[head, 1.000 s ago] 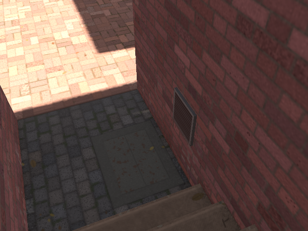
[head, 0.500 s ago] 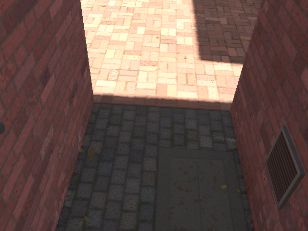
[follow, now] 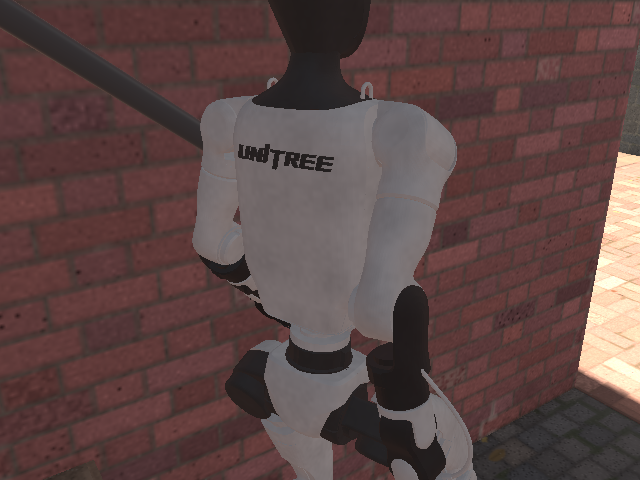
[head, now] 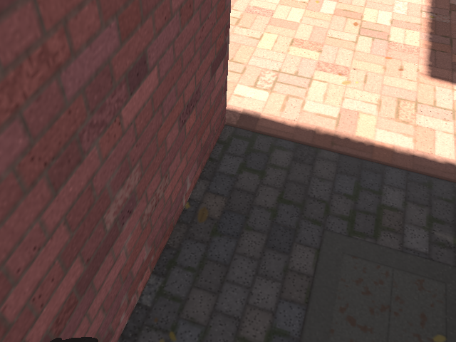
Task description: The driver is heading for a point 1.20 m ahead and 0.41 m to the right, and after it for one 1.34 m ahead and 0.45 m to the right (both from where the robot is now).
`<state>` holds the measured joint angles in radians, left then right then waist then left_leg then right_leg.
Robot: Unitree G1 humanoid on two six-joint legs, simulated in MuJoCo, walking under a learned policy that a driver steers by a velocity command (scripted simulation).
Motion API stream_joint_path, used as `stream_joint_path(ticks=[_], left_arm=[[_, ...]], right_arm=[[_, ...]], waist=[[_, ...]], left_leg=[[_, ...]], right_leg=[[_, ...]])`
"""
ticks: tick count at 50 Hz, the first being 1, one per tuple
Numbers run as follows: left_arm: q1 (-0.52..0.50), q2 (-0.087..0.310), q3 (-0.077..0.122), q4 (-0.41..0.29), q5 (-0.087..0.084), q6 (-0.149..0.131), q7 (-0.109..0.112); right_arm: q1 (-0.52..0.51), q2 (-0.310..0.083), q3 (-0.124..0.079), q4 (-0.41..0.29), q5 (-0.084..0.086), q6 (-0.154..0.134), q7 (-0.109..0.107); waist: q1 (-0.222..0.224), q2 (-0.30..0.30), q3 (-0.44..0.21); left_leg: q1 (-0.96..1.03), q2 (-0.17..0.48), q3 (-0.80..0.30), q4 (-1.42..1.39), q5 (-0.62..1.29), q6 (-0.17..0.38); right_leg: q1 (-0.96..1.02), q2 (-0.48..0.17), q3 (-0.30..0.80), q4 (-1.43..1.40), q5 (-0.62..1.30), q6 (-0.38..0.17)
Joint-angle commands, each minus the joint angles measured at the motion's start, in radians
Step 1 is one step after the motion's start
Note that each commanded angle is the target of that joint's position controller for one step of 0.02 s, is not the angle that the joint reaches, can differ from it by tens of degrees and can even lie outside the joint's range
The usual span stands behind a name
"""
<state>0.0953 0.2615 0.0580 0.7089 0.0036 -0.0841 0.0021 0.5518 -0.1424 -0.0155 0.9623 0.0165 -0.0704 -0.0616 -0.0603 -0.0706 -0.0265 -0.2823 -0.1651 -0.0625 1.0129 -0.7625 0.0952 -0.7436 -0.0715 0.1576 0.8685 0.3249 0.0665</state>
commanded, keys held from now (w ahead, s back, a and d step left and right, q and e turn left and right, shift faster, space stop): w+shift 0.30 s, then w+e+shift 0.36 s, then e+shift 0.34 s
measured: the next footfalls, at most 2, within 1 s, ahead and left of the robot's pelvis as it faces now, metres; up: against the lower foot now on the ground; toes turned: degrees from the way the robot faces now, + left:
right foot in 0.12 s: +0.13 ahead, -0.15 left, -0.19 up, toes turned +2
left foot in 0.42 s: +0.54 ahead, +0.08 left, -0.38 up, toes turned -4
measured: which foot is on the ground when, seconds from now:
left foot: down 0.00-0.10, up 0.12-0.40, down 0.42-0.80, up 0.82-1.00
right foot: up 0.00-0.10, down 0.12-0.42, up 0.44-0.78, down 0.80-1.00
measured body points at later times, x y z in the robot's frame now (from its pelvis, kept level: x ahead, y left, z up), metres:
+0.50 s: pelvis +0.48 -0.03 -0.32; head +0.51 +0.01 +0.13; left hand +0.45 +0.19 -0.48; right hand +0.62 -0.30 -0.40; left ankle +0.51 +0.08 -1.04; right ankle +0.26 -0.19 -0.75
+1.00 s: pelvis +0.88 -0.18 -0.31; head +0.96 -0.19 +0.14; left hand +1.12 +0.01 -0.42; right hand +0.94 -0.51 -0.39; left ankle +0.99 -0.02 -0.95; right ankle +0.90 -0.27 -1.03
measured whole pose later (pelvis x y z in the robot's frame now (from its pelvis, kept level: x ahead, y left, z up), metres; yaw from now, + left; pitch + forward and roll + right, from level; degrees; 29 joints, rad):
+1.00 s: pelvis +0.88 -0.18 -0.31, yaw -29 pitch +2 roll -1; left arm 0.24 0.29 0.06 0.61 -0.01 -0.04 -0.03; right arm 0.07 -0.29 -0.04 0.68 -0.02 -0.09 -0.05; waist 0.05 -0.03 0.12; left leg -0.64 0.06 -0.16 1.16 -0.43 -0.05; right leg -0.39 0.18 0.16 0.52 -0.15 -0.09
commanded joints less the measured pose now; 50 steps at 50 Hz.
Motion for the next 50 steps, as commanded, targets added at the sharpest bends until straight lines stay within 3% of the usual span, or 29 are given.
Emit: stream_joint_path(ticks=[1, 3, 4, 5, 6, 7, 9, 11, 12, 13, 15, 17, 20, 21, 23, 24, 25, 27, 30, 34, 37, 39, 40, 41, 42, 43, 46, 47, 50], left_arm=[[0.126, 0.071, 0.037, -0.045, 0.013, 0.018, -0.025], [0.438, 0.149, 0.073, 0.057, 0.009, 0.017, -0.022], [0.804, 0.202, 0.103, 0.167, 0.018, 0.024, -0.021], [1.086, 0.118, 0.071, 0.287, 0.018, -0.003, -0.024], [0.968, -0.049, 0.008, 0.31, -0.002, -0.006, -0.038], [0.949, -0.012, -0.032, 0.322, 0.002, -0.014, -0.018], [0.538, 0.026, -0.011, 0.233, -0.019, 0.03, -0.014], [-0.038, 0.159, 0.005, 0.042, 0.011, 0.009, 0.025], [-0.014, 0.241, 0.031, 0.065, 0.033, 0.004, 0.028], [0.052, 0.232, 0.034, 0.101, 0.023, -0.011, 0.032], [0.24, 0.076, 0.001, 0.138, -0.07, -0.019, 0.019], [0.475, 0.035, -0.005, 0.247, -0.038, 0.009, -0.003], [0.432, 0.049, -0.021, 0.266, -0.016, 0.041, -0.025], [0.375, -0.009, -0.031, 0.211, -0.02, 0.033, -0.031], [0.555, 0.021, -0.027, 0.119, -0.055, 0.005, -0.011], [0.428, 0.018, -0.033, 0.02, -0.089, 0.006, -0.009], [0.257, 0.074, -0.01, -0.043, -0.067, 0.029, 0.008], [0.141, 0.064, 0.003, -0.103, -0.011, 0.101, 0.0], [0.114, -0.001, -0.017, -0.195, -0.057, 0.119, -0.048], [-0.064, -0.056, -0.048, -0.224, -0.05, 0.082, -0.065], [-0.044, 0.062, -0.005, -0.193, -0.033, 0.058, -0.065], [0.244, 0.148, 0.05, -0.123, -0.009, 0.049, -0.078], [0.351, 0.213, 0.074, -0.068, -0.029, 0.064, -0.063], [0.3, 0.358, 0.087, -0.125, 0.005, 0.069, -0.042], [0.35, 0.306, 0.082, -0.167, 0.041, 0.056, -0.039], [0.327, 0.28, 0.088, -0.181, 0.037, 0.047, -0.031], [0.129, 0.2, 0.062, -0.205, -0.016, 0.021, -0.028], [0.114, 0.191, 0.057, -0.212, -0.004, 0.008, -0.033], [0.086, 0.185, 0.062, -0.192, -0.02, 0.028, -0.009]], right_arm=[[-0.188, -0.211, -0.04, -0.09, -0.019, -0.027, -0.025], [-0.302, -0.176, -0.029, -0.135, -0.032, 0.004, -0.002], [-0.441, -0.245, -0.05, -0.147, -0.058, 0.002, 0.028], [-0.556, -0.198, -0.056, -0.162, -0.028, -0.015, 0.043], [-0.535, -0.051, -0.017, -0.223, -0.057, -0.018, 0.045], [-0.494, -0.014, 0.01, -0.317, 0.015, -0.064, 0.015], [-0.293, 0.027, 0.038, -0.295, -0.02, -0.063, 0.058], [-0.301, -0.102, 0.013, -0.287, -0.011, -0.041, 0.045], [-0.299, -0.121, -0.012, -0.228, -0.042, -0.02, 0.04], [-0.254, -0.133, -0.016, -0.209, -0.013, -0.008, 0.041], [-0.463, -0.214, -0.001, -0.273, -0.053, -0.002, 0.047], [-0.551, -0.185, -0.006, -0.321, 0.004, -0.004, 0.049], [-0.035, -0.299, -0.078, -0.168, -0.01, -0.031, 0.051], [0.219, -0.318, -0.073, -0.077, -0.04, -0.042, 0.056], [0.167, -0.406, -0.086, -0.11, -0.051, -0.04, 0.071], [0.143, -0.466, -0.112, -0.095, -0.046, -0.043, 0.055], [-0.022, -0.374, -0.097, -0.123, -0.042, -0.047, 0.014], [-0.129, -0.253, -0.046, -0.087, -0.024, -0.065, -0.069], [-0.388, -0.199, -0.007, -0.139, -0.023, -0.036, -0.048], [-0.198, -0.293, -0.053, -0.09, -0.01, -0.017, -0.043], [-0.16, -0.37, -0.073, -0.121, -0.007, 0.016, -0.036], [-0.197, -0.424, -0.085, -0.162, 0.007, 0.02, -0.03], [-0.19, -0.334, -0.071, -0.19, -0.019, -0.008, -0.026], [-0.03, -0.228, -0.033, -0.232, -0.055, -0.048, 0.001], [-0.07, -0.334, -0.045, -0.238, -0.025, -0.079, 0.019], [-0.219, -0.366, -0.058, -0.285, 0.008, -0.084, 0.024], [-0.214, -0.333, -0.074, -0.267, -0.007, -0.021, -0.006], [-0.225, -0.327, -0.075, -0.254, -0.043, -0.013, 0.005], [-0.398, -0.242, -0.06, -0.309, -0.037, -0.027, 0.02]], waist=[[0.139, 0.134, 0.009], [0.269, 0.115, 0.005], [0.476, 0.083, -0.078], [0.632, -0.17, 0.03], [0.491, -0.246, 0.204], [0.304, -0.527, 0.272], [0.041, 0.015, 0.09], [-0.16, 0.193, 0.18], [-0.127, 0.288, 0.072], [-0.117, 0.246, 0.068], [0.049, 0.318, 0.171], [0.161, 0.184, 0.152], [-0.066, 0.03, -0.029], [-0.159, 0.152, -0.053], [-0.042, 0.49, -0.284], [-0.062, 0.41, -0.351], [-0.018, 0.086, -0.239], [0.056, 0.029, 0.032], [0.205, 0.188, 0.155], [0.08, 0.285, 0.116], [0.1, 0.185, 0.123], [0.264, 0.189, -0.022], [0.268, 0.0, -0.041], [0.131, -0.372, -0.234], [0.219, -0.228, -0.517], [0.229, -0.143, -0.418], [0.051, 0.049, -0.135], [0.032, 0.107, -0.12], [0.036, 0.119, -0.072]], left_leg=[[-0.466, 0.164, -0.233, -0.145, 0.476, 0.107], [-0.382, 0.165, -0.149, 0.164, 0.917, 0.062], [-0.453, 0.153, -0.141, 0.541, 1.261, 0.033], [-0.656, -0.008, -0.052, 1.232, 0.713, -0.032], [-0.919, -0.085, 0.0, 1.533, -0.022, -0.003], [-1.303, -0.122, -0.095, 1.457, -0.282, -0.085], [-1.151, 0.114, -0.065, 0.855, 0.035, -0.018], [-0.312, 0.337, -0.088, 0.051, 0.631, -0.06], [0.008, 0.28, -0.077, 0.241, 0.843, -0.11], [-0.055, 0.306, -0.169, 0.369, 0.954, -0.127], [-0.296, 0.32, -0.092, -0.314, 1.111, -0.071], [-0.117, 0.264, -0.046, -0.617, 1.104, -0.092], [0.397, 0.275, -0.01, -0.646, 1.222, -0.124], [0.713, 0.359, -0.086, -0.462, 1.321, -0.113], [0.953, 0.597, -0.446, -0.23, 1.519, 0.081], [0.983, 0.724, -0.763, -0.45, 0.786, 0.253], [0.746, 0.682, -0.81, -0.626, 0.393, 0.198], [0.325, 0.697, -0.608, -0.606, 0.776, 0.17], [-0.201, 0.473, -0.037, -0.684, 0.804, -0.045], [-0.048, 0.33, 0.206, -0.78, 0.707, -0.027], [0.169, 0.375, 0.237, -0.581, 1.395, -0.047], [0.077, 0.383, 0.229, -0.172, 1.571, -0.083], [-0.218, 0.312, 0.178, 0.138, 0.842, -0.14], [-0.483, 0.146, 0.104, 0.652, 0.101, -0.194], [-0.542, 0.154, -0.122, 0.719, 0.177, -0.162], [-0.57, 0.162, -0.127, 0.654, 0.248, -0.146], [-0.401, 0.23, -0.12, 0.398, 0.291, -0.137], [-0.341, 0.236, -0.108, 0.3, 0.278, -0.135], [-0.206, 0.187, -0.028, -0.081, 0.422, -0.14]], right_leg=[[0.58, 0.069, -0.109, 0.028, 0.212, -0.029], [0.717, 0.105, -0.191, 0.008, -0.126, -0.049], [1.018, 0.095, -0.205, -0.068, -0.18, -0.118], [1.15, 0.0, -0.164, -0.367, 0.027, -0.236], [1.042, -0.043, -0.086, -0.42, -0.029, -0.255], [1.24, -0.071, 0.06, -0.192, 0.766, -0.348], [1.021, -0.189, 0.214, -0.215, 0.193, -0.378], [-0.081, -0.215, 0.31, -0.557, -0.325, -0.383], [-0.191, -0.169, 0.297, -0.587, -0.345, -0.431], [-0.071, -0.213, 0.364, -0.456, -0.373, -0.455], [0.315, 0.039, 0.069, -0.332, -0.598, -0.342], [0.475, 0.122, 0.077, -0.124, -0.69, -0.282], [0.411, 0.184, 0.054, 0.522, -0.617, -0.214], [0.094, 0.288, 0.124, 0.948, -1.066, -0.137], [-0.278, 0.221, 0.184, 1.268, -1.121, -0.068], [-0.449, 0.195, 0.208, 1.302, -1.011, -0.049], [-0.455, 0.123, 0.161, 1.119, -0.724, -0.062], [-0.404, 0.095, 0.121, 1.119, -0.587, -0.022], [-0.071, -0.058, 0.085, 0.527, -0.408, -0.025], [0.168, -0.007, -0.182, 0.067, -0.314, -0.073], [0.265, 0.133, -0.294, -0.073, -0.347, -0.126], [0.671, 0.213, -0.291, -0.21, -0.291, -0.198], [0.999, 0.174, -0.136, -0.279, -0.125, -0.23], [1.242, -0.121, 0.358, -0.18, 0.458, -0.462], [1.322, -0.207, 0.619, -0.309, 0.148, -0.561], [1.208, -0.166, 0.594, -0.382, -0.024, -0.517], [0.677, -0.096, 0.451, -0.471, 0.1, -0.444], [0.598, -0.076, 0.417, -0.481, 0.154, -0.412], [0.378, 0.037, 0.222, -0.458, 0.286, -0.342]])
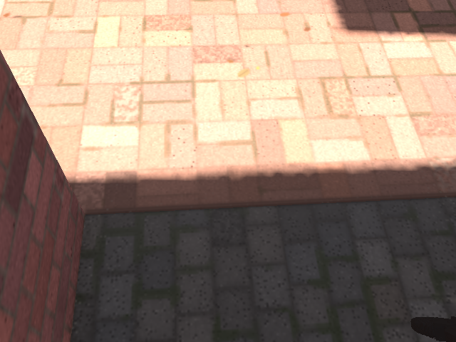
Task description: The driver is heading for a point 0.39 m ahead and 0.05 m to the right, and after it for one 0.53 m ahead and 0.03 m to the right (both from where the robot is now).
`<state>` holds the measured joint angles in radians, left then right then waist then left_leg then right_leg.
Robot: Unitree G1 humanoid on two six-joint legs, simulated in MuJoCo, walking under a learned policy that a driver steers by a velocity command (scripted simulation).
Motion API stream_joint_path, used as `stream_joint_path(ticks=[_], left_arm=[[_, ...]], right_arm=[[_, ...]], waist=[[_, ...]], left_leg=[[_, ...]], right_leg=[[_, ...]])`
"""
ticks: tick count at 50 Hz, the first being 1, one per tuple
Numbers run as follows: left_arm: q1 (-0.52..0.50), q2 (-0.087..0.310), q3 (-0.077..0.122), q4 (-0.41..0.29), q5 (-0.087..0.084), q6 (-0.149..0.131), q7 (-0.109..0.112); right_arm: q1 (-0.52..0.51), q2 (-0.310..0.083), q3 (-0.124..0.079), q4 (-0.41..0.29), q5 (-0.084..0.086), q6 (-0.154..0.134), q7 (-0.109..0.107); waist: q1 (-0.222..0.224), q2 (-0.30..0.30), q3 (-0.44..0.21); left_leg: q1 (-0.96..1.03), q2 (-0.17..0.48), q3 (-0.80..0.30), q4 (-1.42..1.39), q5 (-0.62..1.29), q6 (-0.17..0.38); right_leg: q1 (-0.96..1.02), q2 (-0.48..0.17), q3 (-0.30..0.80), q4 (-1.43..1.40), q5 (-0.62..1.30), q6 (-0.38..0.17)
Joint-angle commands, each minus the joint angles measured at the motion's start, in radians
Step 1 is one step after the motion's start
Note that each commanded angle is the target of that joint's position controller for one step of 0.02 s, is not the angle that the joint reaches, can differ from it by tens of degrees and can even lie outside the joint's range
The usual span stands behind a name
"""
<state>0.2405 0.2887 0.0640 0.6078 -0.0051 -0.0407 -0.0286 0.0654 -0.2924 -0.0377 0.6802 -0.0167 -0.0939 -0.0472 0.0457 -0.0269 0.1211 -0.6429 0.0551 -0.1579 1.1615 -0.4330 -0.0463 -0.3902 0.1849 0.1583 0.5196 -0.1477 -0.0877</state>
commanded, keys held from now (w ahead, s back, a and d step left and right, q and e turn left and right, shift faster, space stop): e+shift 0.12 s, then w+e+shift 0.18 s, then e+shift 0.22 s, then q+shift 0.24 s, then shift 0.24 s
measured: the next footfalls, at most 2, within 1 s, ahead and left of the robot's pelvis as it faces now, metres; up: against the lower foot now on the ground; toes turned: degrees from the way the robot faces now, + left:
left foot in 0.16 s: +0.30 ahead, +0.15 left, +0.00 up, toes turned -16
right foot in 0.64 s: +0.32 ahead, -0.22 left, +0.00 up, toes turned -36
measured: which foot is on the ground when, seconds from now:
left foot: up 0.00-0.14, down 0.16-0.64, up 0.66-0.94, down 0.96-1.00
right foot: down 0.00-0.14, up 0.16-0.62, down 0.64-1.00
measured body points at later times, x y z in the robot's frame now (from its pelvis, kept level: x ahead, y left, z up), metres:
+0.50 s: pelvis +0.23 +0.01 +0.01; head +0.24 +0.00 +0.46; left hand +0.55 +0.16 -0.04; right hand +0.12 -0.26 -0.12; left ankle +0.26 +0.16 -0.73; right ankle +0.26 -0.17 -0.64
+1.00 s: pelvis +0.33 -0.10 +0.00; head +0.33 -0.10 +0.45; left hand +0.58 +0.02 -0.10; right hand +0.28 -0.35 -0.13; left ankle +0.41 +0.03 -0.73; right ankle +0.29 -0.20 -0.73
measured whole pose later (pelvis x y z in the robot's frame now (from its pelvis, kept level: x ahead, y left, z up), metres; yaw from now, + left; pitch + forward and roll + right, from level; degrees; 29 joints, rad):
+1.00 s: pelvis +0.33 -0.10 +0.00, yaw -29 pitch +0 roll +0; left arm 0.15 0.20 0.01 0.71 0.01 0.00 0.00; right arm 0.23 -0.23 0.01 0.83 -0.03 0.03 -0.02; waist -0.04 0.02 0.00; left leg -0.30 0.05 -0.02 0.57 -0.28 -0.03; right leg -0.31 -0.04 -0.12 0.59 -0.28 -0.02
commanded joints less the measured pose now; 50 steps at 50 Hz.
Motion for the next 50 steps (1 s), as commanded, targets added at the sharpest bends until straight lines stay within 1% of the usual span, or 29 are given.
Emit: stream_joint_path(ticks=[1, 2, 4, 7, 8, 9, 10, 11, 13, 16, 19, 24, 26, 28, 30, 31, 32, 33, 34, 35, 36, 37, 38, 40, 44, 46, 48, 49, 50], left_arm=[[-0.075, 0.169, 0.063, -0.087, -0.018, -0.001, 0.032], [-0.069, 0.158, 0.064, -0.076, -0.038, 0.02, 0.042], [-0.029, 0.153, 0.068, -0.059, -0.041, 0.05, 0.051], [-0.077, 0.092, 0.055, -0.078, -0.043, 0.058, 0.049], [-0.051, 0.016, 0.038, -0.089, -0.043, 0.055, 0.032], [0.148, -0.02, 0.025, -0.08, -0.046, 0.056, 0.014], [0.202, 0.029, 0.035, -0.119, -0.074, 0.053, 0.011], [0.109, 0.079, 0.046, -0.129, -0.067, 0.056, 0.016], [0.036, 0.127, 0.071, -0.154, -0.011, 0.08, 0.029], [0.007, 0.081, 0.063, -0.167, -0.013, 0.102, 0.042], [-0.048, 0.082, 0.07, -0.178, -0.027, 0.108, 0.041], [-0.114, 0.075, 0.061, -0.193, -0.031, 0.118, 0.003], [-0.169, 0.064, 0.054, -0.194, -0.041, 0.107, -0.012], [-0.206, 0.077, 0.058, -0.19, -0.034, 0.089, -0.034], [-0.124, 0.098, 0.065, -0.17, -0.031, 0.061, -0.028], [0.018, 0.142, 0.087, -0.122, -0.022, 0.042, -0.017], [0.083, 0.232, 0.096, -0.108, 0.0, 0.029, 0.0], [0.045, 0.28, 0.073, -0.127, 0.037, 0.017, 0.004], [0.092, 0.2, 0.051, -0.118, 0.043, 0.021, -0.005], [0.074, 0.178, 0.045, -0.076, 0.023, 0.019, -0.018], [0.016, 0.118, 0.027, -0.054, 0.001, 0.01, -0.022], [-0.054, 0.078, 0.013, -0.055, -0.001, 0.01, -0.01], [-0.105, 0.091, 0.016, -0.05, 0.016, 0.011, -0.001], [-0.135, 0.068, 0.006, -0.044, 0.036, 0.013, 0.008], [-0.176, 0.055, -0.005, -0.015, 0.028, 0.015, 0.017], [-0.166, 0.046, -0.011, 0.01, 0.025, 0.028, 0.028], [-0.132, 0.018, -0.024, 0.037, 0.012, 0.034, 0.031], [-0.108, 0.016, -0.024, 0.046, 0.014, 0.03, 0.039], [-0.045, 0.001, -0.03, 0.047, 0.022, 0.029, 0.042]], right_arm=[[0.064, -0.076, -0.033, -0.034, 0.005, -0.006, 0.005], [0.043, -0.075, -0.042, -0.046, 0.019, -0.01, 0.005], [0.056, -0.081, -0.057, -0.058, 0.022, -0.005, 0.01], [0.126, -0.089, -0.082, -0.037, 0.006, 0.014, 0.017], [0.225, -0.105, -0.092, -0.01, 0.01, 0.028, 0.012], [0.284, -0.133, -0.096, -0.021, 0.017, 0.042, 0.003], [0.278, -0.164, -0.103, -0.013, 0.031, 0.036, 0.008], [0.241, -0.162, -0.11, -0.036, 0.041, 0.038, -0.003], [0.19, -0.152, -0.091, -0.041, 0.033, 0.049, -0.019], [0.167, -0.132, -0.083, -0.013, 0.032, 0.048, -0.031], [0.144, -0.077, -0.057, 0.008, 0.013, 0.05, -0.021], [0.095, -0.148, -0.071, -0.002, 0.004, 0.069, -0.018], [0.092, -0.165, -0.074, 0.004, 0.03, 0.077, -0.025], [0.145, -0.193, -0.083, 0.017, 0.035, 0.07, -0.011], [0.132, -0.204, -0.085, 0.036, 0.029, 0.056, 0.012], [0.165, -0.168, -0.07, 0.055, 0.032, 0.047, 0.023], [0.229, -0.081, -0.04, 0.043, -0.008, 0.033, 0.032], [0.398, 0.011, 0.007, 0.063, -0.02, 0.026, 0.059], [0.396, -0.102, -0.019, 0.127, 0.056, 0.028, 0.067], [0.253, -0.129, -0.027, 0.093, 0.08, 0.039, 0.067], [0.205, -0.092, -0.018, 0.078, 0.074, 0.051, 0.056], [0.175, -0.077, -0.009, 0.087, 0.056, 0.072, 0.039], [0.181, -0.085, -0.013, 0.089, 0.042, 0.088, 0.03], [0.226, -0.047, -0.006, 0.102, 0.03, 0.101, 0.02], [0.254, 0.022, 0.028, 0.124, -0.002, 0.11, 0.024], [0.226, 0.001, 0.027, 0.118, -0.01, 0.117, 0.031], [0.195, -0.027, 0.028, 0.107, -0.031, 0.118, 0.031], [0.166, -0.067, 0.026, 0.096, -0.033, 0.116, 0.029], [0.144, -0.116, 0.016, 0.091, -0.015, 0.115, 0.025]], waist=[[-0.072, 0.033, -0.229], [-0.063, -0.01, -0.229], [-0.054, -0.096, -0.249], [-0.134, -0.088, -0.259], [-0.159, -0.028, -0.282], [-0.108, 0.187, -0.37], [-0.08, 0.357, -0.397], [-0.112, 0.364, -0.288], [-0.113, 0.259, -0.214], [-0.085, 0.187, -0.108], [-0.073, 0.107, -0.077], [-0.059, 0.12, -0.055], [-0.083, 0.158, -0.041], [-0.115, 0.121, -0.073], [-0.055, 0.126, -0.097], [0.017, 0.068, -0.177], [0.021, -0.201, -0.266], [-0.097, -0.412, -0.514], [-0.003, -0.225, -0.642], [-0.004, -0.125, -0.507], [-0.029, -0.097, -0.385], [-0.043, -0.104, -0.283], [-0.07, -0.128, -0.234], [-0.099, -0.083, -0.295], [-0.104, -0.103, -0.281], [-0.109, -0.1, -0.236], [-0.102, -0.058, -0.168], [-0.066, -0.002, -0.137], [-0.023, 0.137, -0.152]], left_leg=[[0.237, -0.07, 0.091, -0.336, 0.223, 0.005], [0.291, -0.107, 0.118, -0.447, 0.331, 0.001], [0.401, -0.139, 0.116, -0.576, 0.514, 0.001], [0.599, -0.064, 0.052, -0.616, 0.598, 0.024], [0.723, 0.071, -0.02, -0.616, 0.572, 0.071], [0.805, 0.331, -0.23, -0.673, 0.436, 0.17], [0.811, 0.442, -0.537, -0.785, -0.177, 0.273], [0.735, 0.383, -0.618, -0.881, -0.489, 0.265], [0.595, 0.301, -0.412, -0.881, -0.39, 0.187], [0.413, 0.241, -0.175, -0.924, -0.234, 0.15], [0.408, 0.249, 0.015, -0.916, 0.134, 0.182], [0.44, 0.256, 0.248, -0.896, 0.332, 0.172], [0.433, 0.221, 0.324, -0.892, 0.33, 0.142], [0.443, 0.245, 0.325, -0.856, 0.395, 0.149], [0.464, 0.234, 0.344, -0.725, 0.633, 0.147], [0.474, 0.162, 0.384, -0.53, 0.731, 0.117], [0.262, 0.061, 0.404, -0.22, 0.254, 0.039], [0.138, -0.028, 0.223, 0.101, -0.332, -0.013], [0.142, -0.067, 0.046, 0.253, -0.324, -0.027], [0.046, -0.021, 0.063, 0.225, -0.265, -0.007], [0.017, 0.018, 0.047, 0.112, -0.214, 0.009], [0.03, 0.038, 0.047, 0.024, -0.156, 0.01], [0.086, 0.037, 0.069, -0.021, -0.112, 0.006], [0.196, 0.022, 0.089, -0.115, -0.048, 0.0], [0.385, -0.003, 0.15, -0.415, 0.125, -0.016], [0.446, -0.025, 0.17, -0.545, 0.218, -0.005], [0.494, -0.026, 0.159, -0.668, 0.36, 0.033], [0.485, 0.027, 0.082, -0.679, 0.548, 0.06], [0.475, 0.066, 0.076, -0.674, 0.569, 0.101]], right_leg=[[-0.029, -0.178, 0.183, -0.099, 0.697, -0.155], [-0.047, -0.134, 0.163, -0.091, 0.587, -0.117], [-0.042, -0.101, 0.195, -0.062, 0.37, -0.061], [-0.123, -0.095, 0.247, 0.103, 0.002, -0.008], [-0.223, -0.062, 0.189, 0.28, -0.287, 0.018], [-0.274, -0.03, 0.071, 0.518, -0.627, 0.051], [-0.423, -0.097, 0.02, 0.703, -0.515, 0.043], [-0.54, -0.158, -0.051, 0.806, -0.403, 0.053], [-0.554, -0.208, -0.099, 0.952, -0.279, 0.07], [-0.478, -0.242, -0.109, 0.951, -0.181, 0.096], [-0.457, -0.266, -0.07, 0.858, -0.081, 0.125], [-0.358, -0.302, -0.107, 0.56, 0.057, 0.138], [-0.233, -0.288, -0.171, 0.368, 0.062, 0.113], [-0.113, -0.245, -0.2, 0.275, -0.001, 0.094], [0.018, -0.213, -0.202, 0.128, -0.065, 0.064], [0.205, -0.159, -0.206, -0.018, 0.108, 0.023], [0.47, -0.315, -0.003, 0.0, 0.67, -0.037], [0.62, -0.613, 0.327, 0.055, 1.075, -0.256], [0.57, -0.669, 0.387, -0.056, 0.739, -0.342], [0.505, -0.609, 0.275, -0.083, 0.553, -0.274], [0.409, -0.556, 0.165, -0.073, 0.49, -0.2], [0.308, -0.514, 0.083, -0.091, 0.49, -0.145], [0.225, -0.498, 0.017, -0.109, 0.532, -0.123], [0.2, -0.469, -0.042, -0.129, 0.561, -0.131], [0.105, -0.445, -0.127, -0.149, 0.334, -0.126], [0.053, -0.435, -0.127, -0.141, 0.127, -0.108], [0.003, -0.371, -0.149, -0.122, -0.153, -0.017], [-0.017, -0.322, -0.181, -0.076, -0.267, 0.043], [0.0, -0.28, -0.199, -0.046, -0.279, 0.084]])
